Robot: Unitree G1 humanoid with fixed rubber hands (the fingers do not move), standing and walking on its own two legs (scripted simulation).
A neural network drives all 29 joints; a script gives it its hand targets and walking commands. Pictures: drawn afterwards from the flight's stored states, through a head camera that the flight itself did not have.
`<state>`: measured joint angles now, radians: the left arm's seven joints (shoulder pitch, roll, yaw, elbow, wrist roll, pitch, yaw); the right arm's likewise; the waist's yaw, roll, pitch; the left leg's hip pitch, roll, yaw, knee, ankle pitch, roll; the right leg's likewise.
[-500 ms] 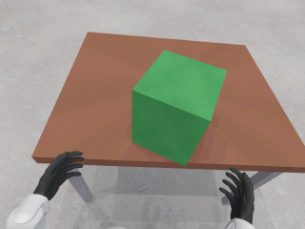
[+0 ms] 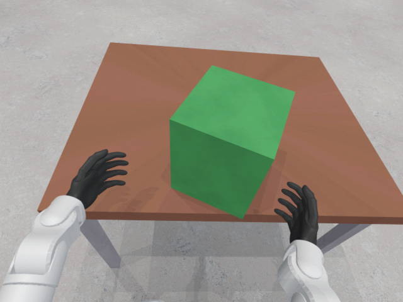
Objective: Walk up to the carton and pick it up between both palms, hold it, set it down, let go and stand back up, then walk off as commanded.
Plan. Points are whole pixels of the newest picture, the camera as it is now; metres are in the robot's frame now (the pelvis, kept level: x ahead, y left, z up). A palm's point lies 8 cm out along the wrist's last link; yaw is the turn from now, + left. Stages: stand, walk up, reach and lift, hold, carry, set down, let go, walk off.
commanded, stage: reach and lift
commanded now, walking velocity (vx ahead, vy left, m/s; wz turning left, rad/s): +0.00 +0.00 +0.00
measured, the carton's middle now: (227, 144) +0.45 -0.03 +0.02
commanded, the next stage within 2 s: none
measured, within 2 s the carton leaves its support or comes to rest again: neither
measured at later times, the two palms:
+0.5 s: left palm (112, 149) +0.33 +0.20 +0.11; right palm (315, 202) +0.27 -0.17 +0.10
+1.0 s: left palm (144, 109) +0.41 +0.16 +0.14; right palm (325, 169) +0.33 -0.19 +0.12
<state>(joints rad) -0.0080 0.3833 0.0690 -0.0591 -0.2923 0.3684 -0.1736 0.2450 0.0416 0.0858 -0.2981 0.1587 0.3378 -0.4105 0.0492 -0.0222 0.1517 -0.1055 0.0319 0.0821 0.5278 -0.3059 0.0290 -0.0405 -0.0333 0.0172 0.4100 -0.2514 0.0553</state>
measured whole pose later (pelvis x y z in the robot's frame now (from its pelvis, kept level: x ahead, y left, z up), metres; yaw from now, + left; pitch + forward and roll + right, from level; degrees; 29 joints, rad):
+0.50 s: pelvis -0.01 -0.01 +0.00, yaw +0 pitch -7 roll -1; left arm -0.32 0.38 0.07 0.06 -0.29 0.53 -0.17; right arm -0.10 -0.02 0.03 -0.15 0.20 0.47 -0.43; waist -0.02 -0.02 0.16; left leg -0.10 0.03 0.08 0.48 -0.26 0.03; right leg -0.05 -0.03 0.02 0.38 -0.22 0.06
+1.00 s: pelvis -0.01 -0.01 +0.00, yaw +0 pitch +0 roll -1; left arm -0.66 0.38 0.07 0.35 -0.28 0.53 -0.16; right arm -0.40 -0.03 -0.04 0.04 0.20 0.48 -0.43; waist -0.10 -0.02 0.10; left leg -0.22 0.03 0.08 0.48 -0.25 0.03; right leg -0.17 -0.03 0.02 0.38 -0.21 0.06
